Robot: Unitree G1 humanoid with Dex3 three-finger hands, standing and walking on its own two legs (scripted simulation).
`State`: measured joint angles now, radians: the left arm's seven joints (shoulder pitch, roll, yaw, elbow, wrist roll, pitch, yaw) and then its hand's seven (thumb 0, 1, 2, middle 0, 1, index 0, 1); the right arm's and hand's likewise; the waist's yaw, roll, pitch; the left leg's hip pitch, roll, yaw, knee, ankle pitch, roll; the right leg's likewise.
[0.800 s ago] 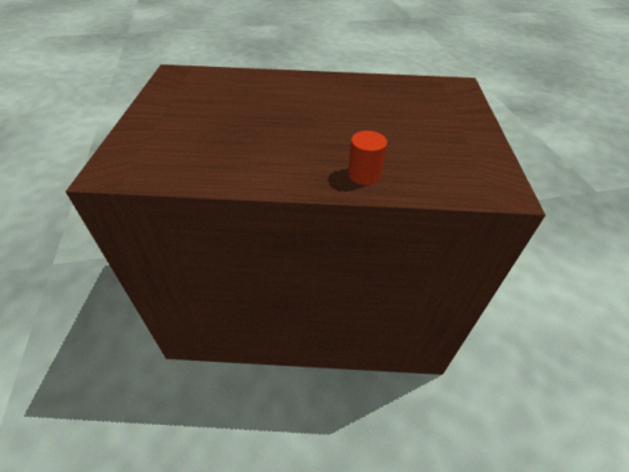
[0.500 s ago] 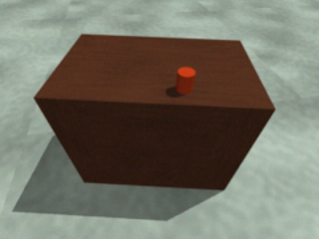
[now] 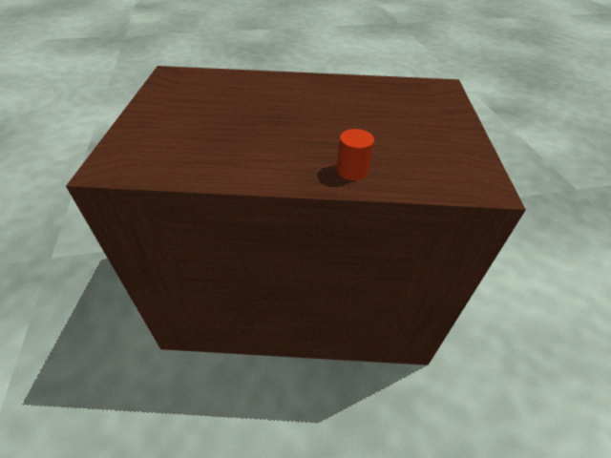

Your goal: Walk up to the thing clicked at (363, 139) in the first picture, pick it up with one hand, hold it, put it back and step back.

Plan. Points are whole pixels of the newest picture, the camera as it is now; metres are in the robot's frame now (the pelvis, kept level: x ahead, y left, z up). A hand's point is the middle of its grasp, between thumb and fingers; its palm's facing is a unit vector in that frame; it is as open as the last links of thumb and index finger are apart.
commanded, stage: stand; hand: right
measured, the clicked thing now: (354, 155) +0.72 -0.09 +0.01
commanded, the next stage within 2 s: walk up in 0.32 s
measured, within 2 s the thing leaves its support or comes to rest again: neither
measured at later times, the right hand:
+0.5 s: hand out of the picture +0.10 -0.25 -0.15, palm faces -0.05 +0.93 -0.37, open 7.4 cm
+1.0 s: hand out of the picture +0.17 -0.12 -0.16, palm faces +0.05 +0.94 -0.34, open 7.4 cm
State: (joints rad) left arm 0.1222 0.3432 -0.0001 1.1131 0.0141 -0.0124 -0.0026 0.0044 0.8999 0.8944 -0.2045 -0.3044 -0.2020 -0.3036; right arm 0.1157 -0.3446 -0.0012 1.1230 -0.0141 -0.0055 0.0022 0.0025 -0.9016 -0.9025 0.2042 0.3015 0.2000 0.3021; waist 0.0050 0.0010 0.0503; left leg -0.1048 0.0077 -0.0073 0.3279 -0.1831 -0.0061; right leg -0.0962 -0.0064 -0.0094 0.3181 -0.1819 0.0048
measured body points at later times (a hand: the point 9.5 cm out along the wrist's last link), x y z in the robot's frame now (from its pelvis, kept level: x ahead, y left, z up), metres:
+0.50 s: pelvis +0.02 +0.03 -0.01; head +0.03 +0.02 +0.44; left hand +0.05 +0.35 -0.12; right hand +0.10 -0.30 -0.13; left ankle +0.04 +0.16 -0.71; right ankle +0.00 -0.12 -0.75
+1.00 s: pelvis +0.17 +0.14 -0.01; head +0.19 +0.14 +0.44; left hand +0.26 +0.46 -0.12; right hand +0.17 -0.17 -0.13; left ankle +0.15 +0.24 -0.75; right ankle +0.26 +0.02 -0.72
